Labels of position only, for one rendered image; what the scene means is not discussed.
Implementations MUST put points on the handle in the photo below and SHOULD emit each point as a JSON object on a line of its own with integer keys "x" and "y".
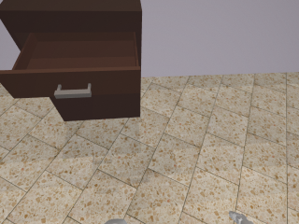
{"x": 83, "y": 93}

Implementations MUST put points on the drawer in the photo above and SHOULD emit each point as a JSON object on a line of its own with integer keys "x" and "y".
{"x": 107, "y": 60}

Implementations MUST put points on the robot right hand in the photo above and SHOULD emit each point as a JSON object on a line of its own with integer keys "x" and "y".
{"x": 239, "y": 218}

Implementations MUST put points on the cabinet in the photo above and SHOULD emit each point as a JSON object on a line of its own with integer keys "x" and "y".
{"x": 22, "y": 17}

